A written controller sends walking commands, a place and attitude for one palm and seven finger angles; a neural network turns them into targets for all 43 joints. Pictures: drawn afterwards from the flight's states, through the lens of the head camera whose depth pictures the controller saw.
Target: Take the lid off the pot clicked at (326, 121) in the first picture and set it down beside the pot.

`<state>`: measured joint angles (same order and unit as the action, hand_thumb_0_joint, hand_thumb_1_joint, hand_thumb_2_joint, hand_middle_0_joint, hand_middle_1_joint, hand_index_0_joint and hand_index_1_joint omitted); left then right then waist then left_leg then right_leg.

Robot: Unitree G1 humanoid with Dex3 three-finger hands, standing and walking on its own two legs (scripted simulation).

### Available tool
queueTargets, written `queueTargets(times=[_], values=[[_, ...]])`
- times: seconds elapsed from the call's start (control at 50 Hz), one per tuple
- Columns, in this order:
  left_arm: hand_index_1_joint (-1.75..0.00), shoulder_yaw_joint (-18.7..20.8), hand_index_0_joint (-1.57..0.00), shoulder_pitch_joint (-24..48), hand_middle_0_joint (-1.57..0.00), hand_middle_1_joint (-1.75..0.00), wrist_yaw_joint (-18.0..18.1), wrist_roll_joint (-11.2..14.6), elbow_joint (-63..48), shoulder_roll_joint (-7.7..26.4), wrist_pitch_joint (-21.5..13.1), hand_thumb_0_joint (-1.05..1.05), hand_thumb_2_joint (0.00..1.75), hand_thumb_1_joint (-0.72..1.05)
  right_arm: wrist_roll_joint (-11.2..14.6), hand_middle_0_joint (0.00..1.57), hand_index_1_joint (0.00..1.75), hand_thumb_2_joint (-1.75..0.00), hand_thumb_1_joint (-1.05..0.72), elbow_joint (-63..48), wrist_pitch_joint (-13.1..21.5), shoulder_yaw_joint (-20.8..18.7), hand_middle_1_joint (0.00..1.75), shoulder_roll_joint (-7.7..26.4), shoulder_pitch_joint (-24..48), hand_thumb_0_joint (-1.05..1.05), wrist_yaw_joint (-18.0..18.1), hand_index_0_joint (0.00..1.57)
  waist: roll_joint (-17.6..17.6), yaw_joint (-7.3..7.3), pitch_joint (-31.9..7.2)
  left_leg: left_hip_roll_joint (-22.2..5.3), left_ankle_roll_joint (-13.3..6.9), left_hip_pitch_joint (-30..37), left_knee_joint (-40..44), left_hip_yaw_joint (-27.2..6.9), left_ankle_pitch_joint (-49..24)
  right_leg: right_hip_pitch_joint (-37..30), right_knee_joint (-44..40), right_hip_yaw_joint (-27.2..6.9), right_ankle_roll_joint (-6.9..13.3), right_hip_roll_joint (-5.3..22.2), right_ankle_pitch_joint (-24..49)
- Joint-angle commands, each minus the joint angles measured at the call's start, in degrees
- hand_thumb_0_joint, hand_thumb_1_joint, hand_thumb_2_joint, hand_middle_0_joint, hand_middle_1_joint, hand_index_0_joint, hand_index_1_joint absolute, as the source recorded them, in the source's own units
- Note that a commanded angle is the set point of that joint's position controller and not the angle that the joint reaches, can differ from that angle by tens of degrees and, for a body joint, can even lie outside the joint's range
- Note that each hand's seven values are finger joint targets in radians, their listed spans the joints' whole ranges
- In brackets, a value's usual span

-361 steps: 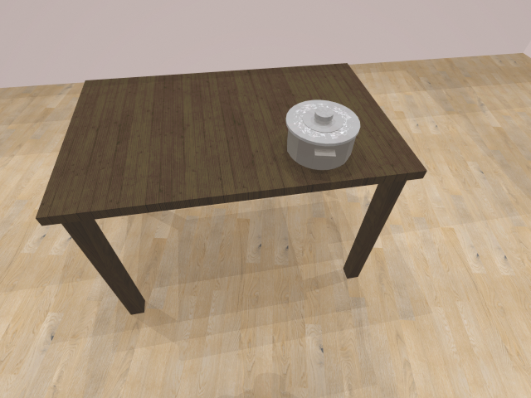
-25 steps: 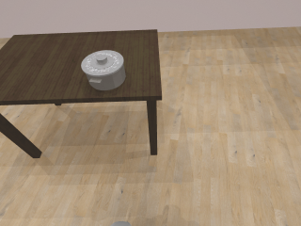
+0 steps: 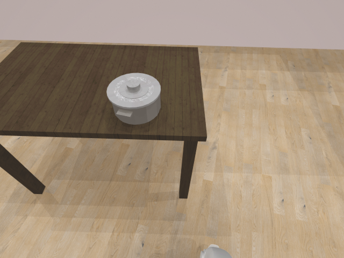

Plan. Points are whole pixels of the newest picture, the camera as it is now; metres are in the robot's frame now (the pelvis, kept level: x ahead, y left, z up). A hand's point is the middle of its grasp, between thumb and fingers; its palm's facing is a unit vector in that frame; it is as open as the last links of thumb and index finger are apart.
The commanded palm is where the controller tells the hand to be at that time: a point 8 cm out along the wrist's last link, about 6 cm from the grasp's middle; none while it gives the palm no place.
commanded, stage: take the last steps up to it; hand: left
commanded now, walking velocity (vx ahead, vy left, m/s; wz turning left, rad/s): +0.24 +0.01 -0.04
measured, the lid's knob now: (133, 84) +0.66 +0.18 +0.00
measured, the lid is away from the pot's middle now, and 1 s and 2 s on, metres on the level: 0.00 0.00 0.00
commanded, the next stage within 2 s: come to a stop and stand still in 0.20 s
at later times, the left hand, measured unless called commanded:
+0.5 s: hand (112, 240) +0.19 +0.18 -0.18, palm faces +0.04 -0.98 -0.20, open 7.3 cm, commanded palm none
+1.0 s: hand (123, 247) +0.17 +0.14 -0.15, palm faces +0.00 -0.96 -0.27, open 7.4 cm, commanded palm none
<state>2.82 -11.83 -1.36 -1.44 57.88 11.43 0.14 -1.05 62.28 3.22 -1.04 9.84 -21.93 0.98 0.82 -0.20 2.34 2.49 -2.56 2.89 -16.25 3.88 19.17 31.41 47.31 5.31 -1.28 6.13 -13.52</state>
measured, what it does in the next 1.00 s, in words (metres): walks ahead: right foot, then left foot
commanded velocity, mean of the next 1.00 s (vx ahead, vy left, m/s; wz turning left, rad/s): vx -0.04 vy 0.02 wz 0.00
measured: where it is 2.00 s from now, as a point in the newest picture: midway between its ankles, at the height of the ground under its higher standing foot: outside the picture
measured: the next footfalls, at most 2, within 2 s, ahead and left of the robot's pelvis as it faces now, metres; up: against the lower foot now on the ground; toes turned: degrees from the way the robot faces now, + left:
right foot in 0.10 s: +0.19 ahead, -0.11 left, +0.00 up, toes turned -7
left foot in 0.46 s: +0.27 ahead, +0.13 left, +0.00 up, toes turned +2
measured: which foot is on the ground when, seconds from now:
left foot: down 0.00-0.10, up 0.12-0.44, down 0.46-0.80, up 0.82-1.00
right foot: up 0.00-0.08, down 0.10-0.48, up 0.50-0.78, down 0.80-1.00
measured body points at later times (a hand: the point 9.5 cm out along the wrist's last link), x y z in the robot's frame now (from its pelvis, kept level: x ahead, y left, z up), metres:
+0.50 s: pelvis +0.17 +0.00 +0.00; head +0.18 +0.01 +0.44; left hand +0.19 +0.23 -0.16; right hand +0.20 -0.23 -0.16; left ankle +0.23 +0.13 -0.74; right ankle +0.15 -0.11 -0.74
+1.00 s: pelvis +0.15 -0.05 +0.00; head +0.16 -0.08 +0.45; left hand +0.18 +0.19 -0.13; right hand +0.18 -0.29 -0.16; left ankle +0.14 +0.10 -0.69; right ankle +0.14 -0.13 -0.74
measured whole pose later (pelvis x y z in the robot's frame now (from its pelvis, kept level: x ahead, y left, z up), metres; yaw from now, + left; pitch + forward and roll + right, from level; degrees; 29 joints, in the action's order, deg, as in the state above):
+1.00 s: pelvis +0.15 -0.05 +0.00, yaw -3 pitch +0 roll +3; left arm 1.6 -16.7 1.3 -1.8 59.9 8.8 0.0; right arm -0.7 60.1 -2.9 -3.1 12.4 -12.5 0.3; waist -1.5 1.1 0.3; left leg 0.0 1.7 -20.3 -48.0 0.5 24.3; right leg 12.1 28.3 1.6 2.7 1.2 -16.1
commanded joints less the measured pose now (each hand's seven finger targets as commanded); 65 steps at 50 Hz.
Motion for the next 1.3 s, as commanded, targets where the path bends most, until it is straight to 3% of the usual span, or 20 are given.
queueTargets(times=[0.0, 0.06, 0.08, 0.1, 0.14, 0.22, 0.4, 0.5, 0.56, 0.66, 0.74, 0.78, 0.8, 0.88, 1.04, 1.14, 1.16, 1.18, 1.22, 1.28], values=[[-0.30, 0.39, -0.20, 4.61, -0.20, -0.30, 0.24, 0.45, -5.25, 2.49, -1.86, 0.00, 0.90, 0.90, -0.32, 0.20, 0.30, -0.90, -0.90, -0.20, 0.80, -1.76, 0.30, 8.55, -3.69, 0.00, 0.76, 0.20, -7.21, -0.79, 4.27, -16.51, -7.02, -3.95, -1.00, -5.84, -37.48, -4.43, -8.80, 1.95, 1.96, -2.45, 0.55], [-0.30, 1.91, -0.20, -13.11, -0.20, -0.30, 0.81, 0.08, -0.02, 6.69, -3.10, 0.00, 0.90, 0.90, 0.50, 0.20, 0.30, -0.90, -0.90, 0.07, 0.84, -1.63, 0.30, 8.01, -2.63, 0.00, 0.54, 0.20, 0.44, 7.28, -4.42, -10.82, -3.02, -14.46, -23.66, -2.40, -37.58, -32.37, -16.52, -0.41, 4.93, -3.71, 7.31], [-0.30, 3.45, -0.20, -19.92, -0.20, -0.30, 1.47, -0.16, 1.65, 11.71, -3.81, 0.00, 0.90, 0.90, 1.19, 0.20, 0.30, -0.90, -0.90, -0.88, 1.15, -1.60, 0.30, 5.60, -4.79, 0.00, 0.30, 0.20, 10.07, 8.55, -10.26, -2.99, 0.16, -27.45, -42.08, 1.63, -14.47, -43.95, -21.83, -22.65, 11.95, 12.28, 14.00], [-0.30, 3.72, -0.20, -20.30, -0.20, -0.30, 1.57, 1.04, 1.77, 14.27, -3.37, 0.00, 0.90, 0.90, 1.37, 0.20, 0.30, -0.90, -0.90, -1.50, 0.80, -1.83, 0.30, 5.21, -5.29, 0.00, 0.63, 0.20, 9.57, 6.71, -11.07, -1.10, 0.59, -31.05, -57.46, -1.31, 13.68, -39.85, -30.70, -35.16, 18.47, 21.95, 12.22], [-0.30, 2.85, -0.20, -8.67, -0.20, -0.30, 2.35, 1.15, -1.19, 9.68, -2.92, 0.00, 0.90, 0.90, 0.26, 0.20, 0.30, -0.90, -0.90, -2.77, -0.18, -1.92, 0.30, 4.59, 0.90, 0.00, 0.26, 0.20, 3.41, 3.98, -2.23, -6.86, 0.15, -35.58, -60.27, -6.70, 6.69, -24.66, -35.12, -29.47, 16.25, 17.69, -6.37], [-0.30, 1.18, -0.20, -1.97, -0.20, -0.30, 2.75, 0.32, -2.19, 4.12, -3.66, 0.00, 0.90, 0.90, -0.51, 0.20, 0.30, -0.90, -0.90, -1.34, -2.35, -1.33, 0.30, 0.88, -3.45, 0.00, -0.33, 0.20, 5.48, -1.84, -0.45, -8.60, 2.54, -27.33, -46.07, -3.59, 0.81, -11.12, -36.17, -10.00, 11.24, 9.88, 4.78], [-0.30, 0.71, -0.20, -3.90, -0.20, -0.30, 3.35, 0.84, 1.11, 4.23, -1.96, 0.00, 0.90, 0.90, 0.46, 0.20, 0.30, -0.90, -0.90, -0.67, -1.73, -0.66, 0.30, 0.37, -0.40, 0.00, 0.33, 0.20, 4.69, -1.04, -3.53, -5.68, 5.05, -12.37, -8.83, -1.85, -17.20, -16.90, -23.48, -4.49, 6.33, 3.77, 19.32], [-0.30, -0.07, -0.20, -9.21, -0.20, -0.30, 3.97, 1.00, 1.51, 2.43, 0.80, 0.00, 0.90, 0.90, 0.28, 0.20, 0.30, -0.90, -0.90, -2.69, -2.30, -1.91, 0.30, 7.83, 4.38, 0.00, 1.91, 0.20, -16.17, 1.07, -1.61, -21.42, -5.72, -13.85, -2.65, -14.95, -54.15, -15.13, -6.70, -1.61, 0.42, -4.37, -13.83], [-0.30, 0.50, -0.20, -8.76, -0.20, -0.30, 3.81, 0.73, 1.16, 3.44, 1.35, 0.00, 0.90, 0.90, -0.07, 0.20, 0.30, -0.90, -0.90, -3.49, -3.22, -2.94, 0.30, 9.21, 5.52, 0.00, 2.69, 0.20, -11.35, 0.16, -4.77, -23.17, -9.22, -7.61, -6.96, -13.57, -61.82, -8.37, 7.11, -5.48, 0.52, -4.65, -20.38], [-0.30, 1.20, -0.20, -7.61, -0.20, -0.30, 3.24, 0.79, -1.38, 2.84, 1.93, 0.00, 0.90, 0.90, -0.22, 0.20, 0.30, -0.90, -0.90, -6.05, -4.22, -4.21, 0.30, 10.79, 10.45, 0.00, 2.15, 0.20, -10.45, 0.41, -7.64, -21.06, -7.37, -9.07, -7.21, -9.87, -46.74, -8.49, 6.09, -5.66, -0.18, -4.71, -17.43], [-0.30, 0.65, -0.20, -13.20, -0.20, -0.30, 3.33, 0.22, 0.38, 2.53, 1.01, 0.00, 0.90, 0.90, 0.08, 0.20, 0.30, -0.90, -0.90, -6.81, -4.86, -4.11, 0.30, 9.35, 11.98, 0.00, 1.09, 0.20, -7.33, 2.49, -8.02, -15.54, -2.23, -18.03, -11.13, -7.61, -19.37, -21.95, -20.07, -3.15, 0.43, -4.40, -0.49], [-0.30, 0.54, -0.20, -7.96, -0.20, -0.30, 3.70, -0.34, -0.68, 9.40, -0.27, 0.00, 0.90, 0.90, 1.12, 0.20, 0.30, -0.90, -0.90, -8.06, -5.41, -2.84, 0.30, 2.54, 10.67, 0.00, -0.04, 0.20, 14.38, 0.01, -1.83, -3.54, 4.69, -25.28, -20.62, -1.18, 7.06, -15.99, -34.32, -22.46, 7.04, 11.50, -2.14], [-0.30, 0.59, -0.20, -6.40, -0.20, -0.30, 3.54, -0.20, -1.86, 10.73, -0.11, 0.00, 0.90, 0.90, 0.55, 0.20, 0.30, -0.90, -0.90, -8.31, -6.12, -3.09, 0.30, 4.31, 13.53, 0.00, -0.27, 0.20, 11.52, 1.99, -0.12, -3.75, 4.40, -22.27, -27.35, -4.04, 10.64, -7.77, -37.59, -25.11, 10.60, 14.02, -10.67], [-0.30, 0.84, -0.20, -3.63, -0.20, -0.30, 3.58, -0.12, -1.07, 8.71, -0.89, 0.00, 0.90, 0.90, 0.18, 0.20, 0.30, -0.90, -0.90, -5.39, -5.39, -2.86, 0.30, 5.09, 10.71, 0.00, -0.73, 0.20, 7.34, 0.37, 2.94, -4.00, 3.73, -27.25, -35.38, -5.63, 4.85, -13.29, -33.08, -19.44, 10.68, 10.00, 4.38], [-0.30, 2.00, -0.20, -10.72, -0.20, -0.30, 4.44, -0.13, 1.20, 9.04, -0.99, 0.00, 0.90, 0.90, 0.69, 0.20, 0.30, -0.90, -0.90, -6.50, -4.70, -1.84, 0.30, 4.02, 11.01, 0.00, -0.09, 0.20, 8.46, 3.96, -2.70, -2.80, 4.88, -26.75, -24.94, -3.47, 6.56, -28.61, -27.41, -17.92, 13.05, 12.04, 28.95], [-0.30, 1.50, -0.20, -5.77, -0.20, -0.30, 4.28, 0.58, 1.56, 7.31, -0.51, 0.00, 0.90, 0.90, 0.65, 0.20, 0.30, -0.90, -0.90, -3.16, -3.77, -1.20, 0.30, 2.84, 2.97, 0.00, 0.41, 0.20, 6.97, 0.21, -4.07, -2.64, 3.71, -8.41, -3.71, -2.18, -8.10, -18.13, -24.34, -13.19, 7.38, 6.57, 14.13], [-0.30, -1.33, -0.20, -0.94, -0.20, -0.30, 3.59, 1.04, -0.96, 11.12, -1.58, 0.00, 0.90, 0.90, -0.76, 0.20, 0.30, -0.90, -0.90, -5.38, -3.74, -0.67, 0.30, 7.84, 6.72, 0.00, -0.17, 0.20, -10.30, -2.79, 9.39, -3.73, 1.67, -10.51, -3.43, -6.18, -10.57, -8.62, -20.21, -8.96, 4.53, -1.88, -4.46], [-0.30, -0.75, -0.20, -4.37, -0.20, -0.30, 4.11, 0.47, -3.29, 6.05, -0.67, 0.00, 0.90, 0.90, -1.13, 0.20, 0.30, -0.90, -0.90, -7.88, -3.27, -2.62, 0.30, 6.66, 5.86, 0.00, 0.03, 0.20, -12.71, 0.10, 4.40, -9.39, 1.25, -18.75, -3.14, -7.42, 4.33, -10.20, -19.22, -5.83, 3.46, -2.03, -11.85], [-0.30, -0.97, -0.20, -7.79, -0.20, -0.30, 4.55, 0.43, -2.72, 7.32, -1.83, 0.00, 0.90, 0.90, -0.25, 0.20, 0.30, -0.90, -0.90, -9.83, -4.02, -2.08, 0.30, 5.20, 9.68, 0.00, -0.54, 0.20, 4.80, 1.47, -1.77, -3.26, 1.94, -21.74, -14.85, -4.98, 1.44, -16.28, -27.55, -15.82, 5.01, 2.60, -11.34], [-0.30, -0.70, -0.20, -2.33, -0.20, -0.30, 4.60, 0.33, -4.43, 8.56, -1.25, 0.00, 0.90, 0.90, -0.16, 0.20, 0.30, -0.90, -0.90, -8.98, -4.02, -1.97, 0.30, 4.79, 5.71, 0.00, -0.69, 0.20, 1.33, -2.39, -2.84, -3.59, 2.18, -14.51, -14.41, -4.96, -0.52, -10.53, -27.45, -15.35, 5.68, 4.58, -14.09]])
